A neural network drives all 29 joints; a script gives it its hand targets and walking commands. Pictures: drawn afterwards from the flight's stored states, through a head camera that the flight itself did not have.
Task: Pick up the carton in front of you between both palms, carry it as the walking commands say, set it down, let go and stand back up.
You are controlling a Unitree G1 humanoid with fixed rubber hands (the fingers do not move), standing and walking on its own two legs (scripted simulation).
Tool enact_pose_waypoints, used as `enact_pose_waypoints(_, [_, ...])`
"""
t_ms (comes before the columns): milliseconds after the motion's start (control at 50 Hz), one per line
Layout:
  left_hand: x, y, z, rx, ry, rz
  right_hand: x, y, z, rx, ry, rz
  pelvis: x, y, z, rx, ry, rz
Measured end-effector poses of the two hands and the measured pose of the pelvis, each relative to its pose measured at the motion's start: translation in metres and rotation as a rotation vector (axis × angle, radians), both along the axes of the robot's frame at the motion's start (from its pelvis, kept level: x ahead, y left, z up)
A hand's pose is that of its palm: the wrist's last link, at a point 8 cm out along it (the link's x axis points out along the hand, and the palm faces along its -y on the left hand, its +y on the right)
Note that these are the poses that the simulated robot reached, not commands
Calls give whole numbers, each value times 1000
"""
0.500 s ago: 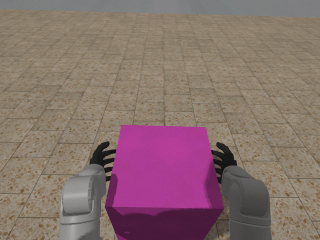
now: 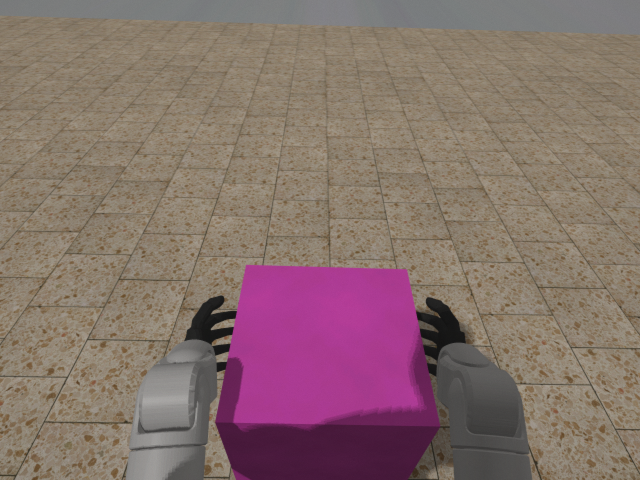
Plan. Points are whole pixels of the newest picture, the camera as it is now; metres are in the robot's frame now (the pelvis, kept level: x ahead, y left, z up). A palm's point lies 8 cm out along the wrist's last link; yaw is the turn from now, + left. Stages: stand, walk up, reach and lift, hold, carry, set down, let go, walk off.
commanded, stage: carry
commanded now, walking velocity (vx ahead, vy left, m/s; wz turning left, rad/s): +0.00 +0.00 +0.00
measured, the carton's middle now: (323, 385) +0.26 +0.00 -0.01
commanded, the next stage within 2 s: hold in 0.86 s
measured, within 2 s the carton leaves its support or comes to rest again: neither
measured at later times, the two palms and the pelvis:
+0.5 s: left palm (204, 351) +0.28 +0.16 +0.04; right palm (436, 353) +0.28 -0.14 +0.04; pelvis -0.01 +0.01 +0.00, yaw +0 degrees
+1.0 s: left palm (187, 361) +0.26 +0.17 +0.04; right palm (424, 355) +0.28 -0.13 +0.04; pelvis -0.01 +0.01 +0.01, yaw +4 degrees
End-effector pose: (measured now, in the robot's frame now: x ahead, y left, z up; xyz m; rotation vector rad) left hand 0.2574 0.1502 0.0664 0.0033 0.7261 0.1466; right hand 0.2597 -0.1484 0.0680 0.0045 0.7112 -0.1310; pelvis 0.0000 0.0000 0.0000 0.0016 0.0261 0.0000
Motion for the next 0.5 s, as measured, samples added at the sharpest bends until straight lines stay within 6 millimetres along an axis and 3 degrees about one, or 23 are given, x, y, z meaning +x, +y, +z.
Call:
enact_pose_waypoints(320, [14, 2, -30, 42, -23, -34, 13, 3, -30, -43, -23, 29, -12, 3, 0, 2, 0, -2])
enact_pose_waypoints(500, [23, 5, -27, 38, -76, -27, 23, 5, -28, -38, -76, 23, -13, 5, -1, 0, 5, 0])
